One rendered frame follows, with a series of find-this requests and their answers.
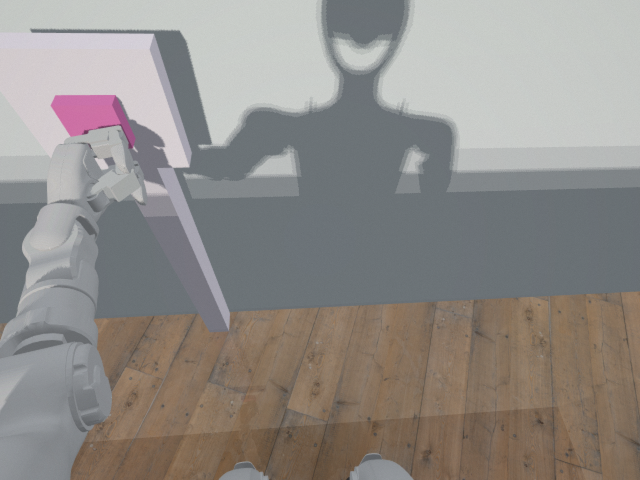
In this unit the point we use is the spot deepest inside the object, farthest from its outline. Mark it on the robot left upper arm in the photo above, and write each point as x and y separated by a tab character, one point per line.
49	400

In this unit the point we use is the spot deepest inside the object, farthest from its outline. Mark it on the robot left forearm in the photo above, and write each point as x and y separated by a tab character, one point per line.
59	299

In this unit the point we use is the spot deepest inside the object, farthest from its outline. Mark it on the robot left hand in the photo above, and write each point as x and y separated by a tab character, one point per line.
74	176

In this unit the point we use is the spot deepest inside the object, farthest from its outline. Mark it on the robot left shin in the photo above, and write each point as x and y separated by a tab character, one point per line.
244	465

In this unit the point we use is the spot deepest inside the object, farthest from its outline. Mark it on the robot right thigh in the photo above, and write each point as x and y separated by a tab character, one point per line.
379	469

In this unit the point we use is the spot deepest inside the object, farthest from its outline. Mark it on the panel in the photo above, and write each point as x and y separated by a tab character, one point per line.
34	67

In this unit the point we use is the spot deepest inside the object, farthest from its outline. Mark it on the button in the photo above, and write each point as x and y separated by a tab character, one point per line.
81	113

